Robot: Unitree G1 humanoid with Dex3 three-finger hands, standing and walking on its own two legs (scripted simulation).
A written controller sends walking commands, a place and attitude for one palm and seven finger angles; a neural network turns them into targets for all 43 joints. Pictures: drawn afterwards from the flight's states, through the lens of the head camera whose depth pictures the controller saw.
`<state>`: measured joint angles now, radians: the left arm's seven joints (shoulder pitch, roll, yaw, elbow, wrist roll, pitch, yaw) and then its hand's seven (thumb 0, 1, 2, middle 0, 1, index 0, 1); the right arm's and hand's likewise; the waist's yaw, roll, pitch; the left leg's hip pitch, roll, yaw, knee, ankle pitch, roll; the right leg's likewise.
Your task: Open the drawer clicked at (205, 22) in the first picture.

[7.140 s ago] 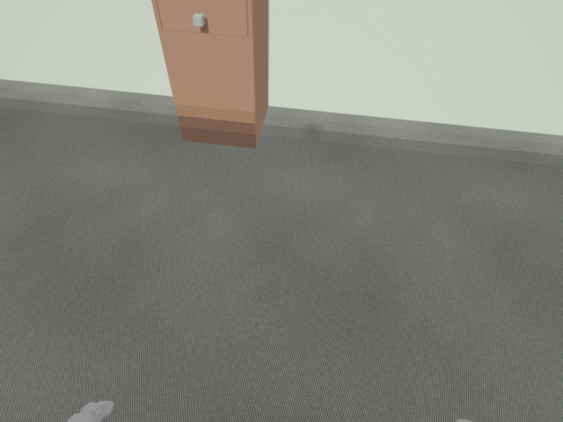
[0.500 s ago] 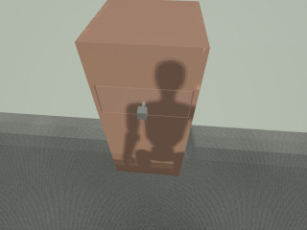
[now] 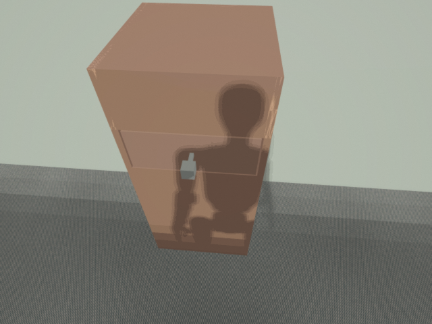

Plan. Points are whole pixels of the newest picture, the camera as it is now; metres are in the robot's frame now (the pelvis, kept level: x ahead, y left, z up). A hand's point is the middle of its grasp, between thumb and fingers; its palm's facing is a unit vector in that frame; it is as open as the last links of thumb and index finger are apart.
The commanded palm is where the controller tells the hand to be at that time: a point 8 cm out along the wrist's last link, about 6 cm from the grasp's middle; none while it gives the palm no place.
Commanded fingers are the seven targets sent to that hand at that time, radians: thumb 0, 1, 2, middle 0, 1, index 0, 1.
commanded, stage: shuffle to correct the standing spot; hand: left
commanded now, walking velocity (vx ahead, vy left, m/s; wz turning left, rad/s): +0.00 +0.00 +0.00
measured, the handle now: (189, 164) +0.54 +0.11 -0.08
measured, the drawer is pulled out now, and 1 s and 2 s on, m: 0.00 0.00 0.00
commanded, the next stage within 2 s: come to a stop and stand still in 0.14 s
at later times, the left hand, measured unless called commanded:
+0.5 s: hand out of the picture +0.00 +0.13 -0.18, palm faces +0.04 -0.98 -0.19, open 7.3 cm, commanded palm none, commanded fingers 0.00 0.90 0.90 -0.20 -0.30 -0.20 -0.30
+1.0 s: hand out of the picture -0.01 +0.11 -0.18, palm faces +0.05 -0.99 -0.16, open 7.3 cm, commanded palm none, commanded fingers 0.00 0.90 0.90 -0.20 -0.30 -0.20 -0.30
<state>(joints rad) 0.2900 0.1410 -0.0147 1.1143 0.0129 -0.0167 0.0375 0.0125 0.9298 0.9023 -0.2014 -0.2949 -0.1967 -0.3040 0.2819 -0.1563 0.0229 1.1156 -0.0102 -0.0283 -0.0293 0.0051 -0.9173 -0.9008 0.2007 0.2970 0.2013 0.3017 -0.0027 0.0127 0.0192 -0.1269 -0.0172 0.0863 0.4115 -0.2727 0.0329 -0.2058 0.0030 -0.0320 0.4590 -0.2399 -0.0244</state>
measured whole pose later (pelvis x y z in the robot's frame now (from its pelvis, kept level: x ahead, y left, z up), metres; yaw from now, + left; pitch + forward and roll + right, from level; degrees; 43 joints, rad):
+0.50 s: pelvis +0.01 -0.04 +0.00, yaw +1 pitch -1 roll +1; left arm 0.31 0.14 0.00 1.11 0.01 -0.02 0.03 0.01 0.93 0.90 -0.20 -0.29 -0.20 -0.30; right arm 0.30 -0.14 0.01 1.14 -0.01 -0.01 -0.04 0.00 -0.91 -0.90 0.20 0.30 0.20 0.30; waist -0.01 0.01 0.02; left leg -0.12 0.04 0.05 0.43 -0.30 -0.03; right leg -0.18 0.06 -0.07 0.45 -0.26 -0.08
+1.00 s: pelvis +0.01 -0.04 +0.00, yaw +2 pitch -1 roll +0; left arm 0.33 0.13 -0.02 1.09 0.02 -0.03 0.03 0.01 0.92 0.90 -0.20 -0.30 -0.20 -0.30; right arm 0.34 -0.12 0.02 1.11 -0.01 0.00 -0.03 0.00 -0.91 -0.90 0.20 0.30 0.20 0.30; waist -0.01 0.00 0.03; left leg -0.14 0.05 0.02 0.43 -0.28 -0.03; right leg -0.16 0.07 -0.09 0.39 -0.22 -0.09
